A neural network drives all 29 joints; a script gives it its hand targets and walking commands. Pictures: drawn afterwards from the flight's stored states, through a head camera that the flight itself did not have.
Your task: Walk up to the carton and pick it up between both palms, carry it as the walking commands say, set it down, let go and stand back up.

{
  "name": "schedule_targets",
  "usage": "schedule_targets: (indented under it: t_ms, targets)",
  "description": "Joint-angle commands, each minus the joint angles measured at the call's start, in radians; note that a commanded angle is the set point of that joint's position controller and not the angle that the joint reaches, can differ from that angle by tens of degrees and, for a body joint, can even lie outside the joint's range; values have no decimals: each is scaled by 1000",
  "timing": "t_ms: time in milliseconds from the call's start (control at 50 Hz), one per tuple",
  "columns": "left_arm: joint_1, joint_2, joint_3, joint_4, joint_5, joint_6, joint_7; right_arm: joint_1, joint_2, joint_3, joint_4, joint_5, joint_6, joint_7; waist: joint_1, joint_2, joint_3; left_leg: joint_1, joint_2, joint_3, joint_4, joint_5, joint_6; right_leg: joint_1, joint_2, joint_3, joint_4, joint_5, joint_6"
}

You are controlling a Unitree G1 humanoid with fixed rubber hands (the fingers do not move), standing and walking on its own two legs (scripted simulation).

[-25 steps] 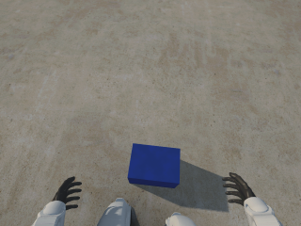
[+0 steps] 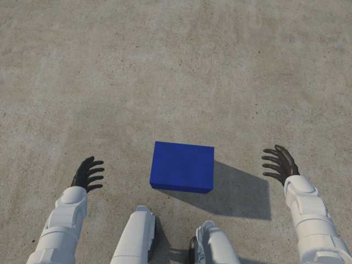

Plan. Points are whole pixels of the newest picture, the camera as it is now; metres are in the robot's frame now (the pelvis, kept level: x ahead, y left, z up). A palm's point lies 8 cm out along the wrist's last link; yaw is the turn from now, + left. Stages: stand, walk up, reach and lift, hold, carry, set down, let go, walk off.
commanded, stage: reach and lift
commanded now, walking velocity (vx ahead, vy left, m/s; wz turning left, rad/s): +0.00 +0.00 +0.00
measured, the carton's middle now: (181, 168) +0.45 -0.01 -0.60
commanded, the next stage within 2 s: none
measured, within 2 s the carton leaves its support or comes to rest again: neither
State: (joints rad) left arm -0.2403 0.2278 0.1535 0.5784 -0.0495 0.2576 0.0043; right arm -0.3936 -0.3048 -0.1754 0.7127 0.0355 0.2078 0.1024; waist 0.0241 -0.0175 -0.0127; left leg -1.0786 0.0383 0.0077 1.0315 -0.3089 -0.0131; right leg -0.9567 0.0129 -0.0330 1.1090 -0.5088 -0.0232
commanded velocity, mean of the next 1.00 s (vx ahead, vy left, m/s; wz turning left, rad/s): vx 0.00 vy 0.00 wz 0.00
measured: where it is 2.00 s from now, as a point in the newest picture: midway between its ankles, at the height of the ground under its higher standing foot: (170, 258)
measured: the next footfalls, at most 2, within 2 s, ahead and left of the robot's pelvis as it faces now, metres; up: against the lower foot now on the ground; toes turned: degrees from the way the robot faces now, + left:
none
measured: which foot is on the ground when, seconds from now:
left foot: down 0.00-1.00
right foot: down 0.00-1.00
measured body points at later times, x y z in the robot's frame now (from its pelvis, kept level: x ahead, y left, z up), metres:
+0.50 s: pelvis -0.02 +0.02 -0.03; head +0.24 +0.02 +0.33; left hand +0.44 +0.23 -0.14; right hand +0.45 -0.24 -0.12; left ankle +0.09 +0.13 -0.65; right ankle +0.01 -0.11 -0.65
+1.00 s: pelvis -0.02 +0.01 -0.09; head +0.28 -0.01 +0.25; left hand +0.47 +0.21 -0.21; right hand +0.47 -0.25 -0.20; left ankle +0.09 +0.13 -0.65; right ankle +0.01 -0.11 -0.65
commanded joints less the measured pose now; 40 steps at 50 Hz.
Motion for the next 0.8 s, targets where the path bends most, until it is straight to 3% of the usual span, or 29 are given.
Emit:
schedule_targets:
  t_ms: [0, 180, 460, 680, 780]
  targets:
    - [-184, 106, 46, -47, 1, -21, 1, -219, -135, -42, -54, 4, -19, -2, -1, -9, -466, 414, -58, 5, -29, 124, -17, -47, 7, 43, -212, 182, 37]
    - [-456, 108, 94, 21, 4, -48, 13, -459, -160, -88, 20, -1, -40, 2, -7, 11, -649, 394, -57, 7, -1, 148, -20, -194, 16, 23, -178, 173, 41]
    - [-764, 97, 138, 68, 11, -87, 39, -723, -242, -139, 96, 1, -96, 36, -27, 30, -909, 461, -60, -36, 37, 330, -19, -417, 45, -10, -122, 256, 33]
    - [-803, 93, 195, 70, 47, -119, 19, -726, -227, -168, 76, -14, -130, 41, -40, 52, -1065, 509, -53, -57, 106, 614, -12, -538, 54, -8, -91, 403, 48]
    - [-798, 90, 222, 85, 58, -130, -2, -716, -189, -158, 53, -17, -131, 29, -36, 39, -1043, 387, -55, -43, 157, 607, -4, -593, 46, -1, -44, 405, 60]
